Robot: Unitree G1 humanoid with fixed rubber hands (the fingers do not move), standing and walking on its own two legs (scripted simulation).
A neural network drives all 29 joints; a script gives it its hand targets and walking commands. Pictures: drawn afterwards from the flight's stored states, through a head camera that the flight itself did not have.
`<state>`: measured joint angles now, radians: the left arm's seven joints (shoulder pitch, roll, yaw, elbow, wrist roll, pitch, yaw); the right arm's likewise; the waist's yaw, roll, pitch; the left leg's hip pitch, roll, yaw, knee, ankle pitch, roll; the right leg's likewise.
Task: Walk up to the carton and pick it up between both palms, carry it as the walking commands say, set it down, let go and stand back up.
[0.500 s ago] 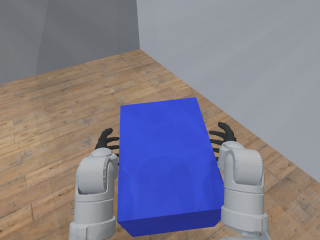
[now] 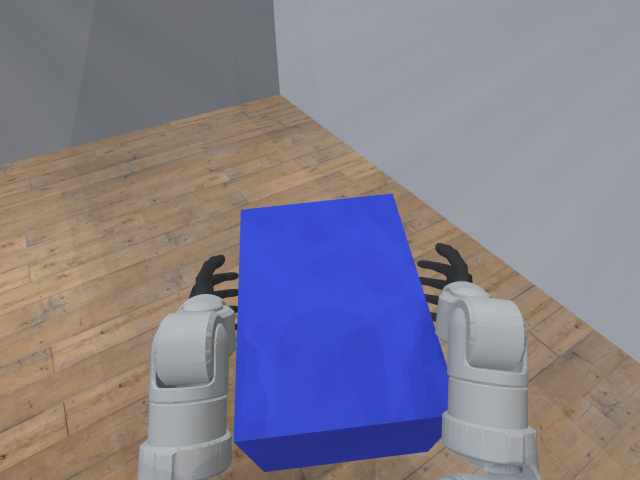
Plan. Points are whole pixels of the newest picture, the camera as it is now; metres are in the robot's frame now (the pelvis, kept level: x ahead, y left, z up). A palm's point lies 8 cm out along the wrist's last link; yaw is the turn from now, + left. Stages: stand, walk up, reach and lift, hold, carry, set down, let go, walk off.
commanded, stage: carry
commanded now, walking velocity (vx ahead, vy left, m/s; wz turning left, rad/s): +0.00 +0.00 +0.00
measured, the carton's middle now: (331, 326) +0.31 +0.00 +0.03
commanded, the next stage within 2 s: hold in 1.72 s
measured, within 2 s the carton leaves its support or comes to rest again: neither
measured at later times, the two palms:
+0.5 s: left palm (208, 310) +0.28 +0.14 +0.11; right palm (454, 300) +0.29 -0.15 +0.11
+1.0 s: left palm (209, 310) +0.29 +0.14 +0.10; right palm (452, 300) +0.30 -0.15 +0.11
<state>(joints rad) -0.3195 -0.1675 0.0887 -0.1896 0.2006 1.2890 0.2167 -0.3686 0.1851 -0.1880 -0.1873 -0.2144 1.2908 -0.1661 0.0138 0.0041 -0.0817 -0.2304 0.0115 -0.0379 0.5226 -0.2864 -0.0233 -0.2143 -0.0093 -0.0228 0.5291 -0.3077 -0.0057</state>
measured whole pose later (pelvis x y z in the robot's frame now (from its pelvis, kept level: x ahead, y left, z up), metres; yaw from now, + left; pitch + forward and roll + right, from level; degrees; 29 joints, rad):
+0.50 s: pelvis +0.00 +0.00 +0.00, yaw +0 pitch +0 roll +0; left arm -0.33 -0.17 0.09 -0.20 0.20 1.28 0.22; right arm -0.37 0.19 -0.19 -0.21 -0.21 1.28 -0.16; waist 0.01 0.00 -0.05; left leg -0.24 0.01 -0.04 0.52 -0.29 -0.02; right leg -0.22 -0.01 -0.02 0.53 -0.31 -0.01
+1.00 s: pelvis +0.00 +0.00 +0.00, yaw +0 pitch +1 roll +0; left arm -0.34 -0.17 0.09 -0.21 0.20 1.28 0.22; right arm -0.37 0.19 -0.19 -0.22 -0.21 1.27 -0.16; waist 0.01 0.00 -0.04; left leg -0.25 0.01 -0.04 0.53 -0.29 -0.02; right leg -0.23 -0.01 -0.02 0.53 -0.31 -0.01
